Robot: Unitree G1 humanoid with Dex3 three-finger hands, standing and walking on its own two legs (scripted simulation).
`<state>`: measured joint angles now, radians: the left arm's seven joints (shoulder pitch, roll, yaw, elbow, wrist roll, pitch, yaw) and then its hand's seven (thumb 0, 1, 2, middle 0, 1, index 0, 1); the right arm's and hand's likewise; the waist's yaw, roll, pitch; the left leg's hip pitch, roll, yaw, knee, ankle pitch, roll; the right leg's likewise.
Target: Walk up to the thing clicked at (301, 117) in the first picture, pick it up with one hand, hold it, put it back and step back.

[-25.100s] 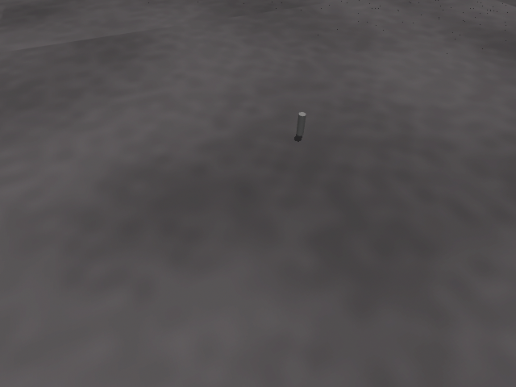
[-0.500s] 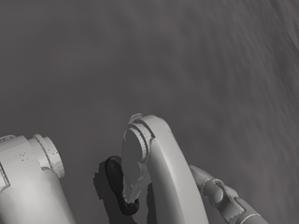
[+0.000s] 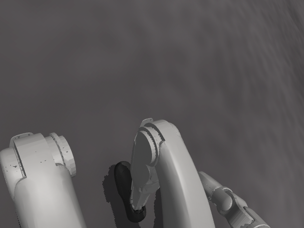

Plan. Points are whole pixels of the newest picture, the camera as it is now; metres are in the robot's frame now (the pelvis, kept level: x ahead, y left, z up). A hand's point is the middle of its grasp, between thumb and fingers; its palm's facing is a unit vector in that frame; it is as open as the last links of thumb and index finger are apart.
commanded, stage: withdraw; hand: left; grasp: from the side
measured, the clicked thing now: out of the picture +0.40 +0.33 -0.21
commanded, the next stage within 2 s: rise in 0.04 s
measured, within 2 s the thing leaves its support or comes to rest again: neither
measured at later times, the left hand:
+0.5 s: hand out of the picture +0.29 +0.46 -0.01, palm faces +0.48 -0.77 -0.42, open 17.3 cm
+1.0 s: hand out of the picture +0.21 +0.32 +0.19, palm faces +0.42 -0.79 -0.45, open 17.4 cm
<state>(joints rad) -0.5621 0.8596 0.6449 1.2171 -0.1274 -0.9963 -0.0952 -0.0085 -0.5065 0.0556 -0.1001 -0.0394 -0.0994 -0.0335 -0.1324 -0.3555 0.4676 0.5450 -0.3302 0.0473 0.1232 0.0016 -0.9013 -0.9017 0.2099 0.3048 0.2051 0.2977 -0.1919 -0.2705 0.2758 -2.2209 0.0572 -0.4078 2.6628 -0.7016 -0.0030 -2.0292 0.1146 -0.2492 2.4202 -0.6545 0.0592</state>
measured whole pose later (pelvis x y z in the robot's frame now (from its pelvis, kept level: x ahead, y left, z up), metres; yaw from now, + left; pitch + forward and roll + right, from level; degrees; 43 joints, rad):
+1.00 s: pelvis +0.05 -0.02 +0.28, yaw +16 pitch +27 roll -3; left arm 0.07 0.39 0.25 0.36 -0.01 0.08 0.11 0.00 -0.54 0.06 -0.06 -0.06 -0.06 -0.05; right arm 0.10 -0.25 0.00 0.52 0.04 0.06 -0.08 0.01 -0.90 -0.90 0.21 0.31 0.20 0.30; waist -0.03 0.02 -0.17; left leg -1.52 0.07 -0.07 1.64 -0.60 -0.03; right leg -1.45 0.00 -0.06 1.62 -0.64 0.00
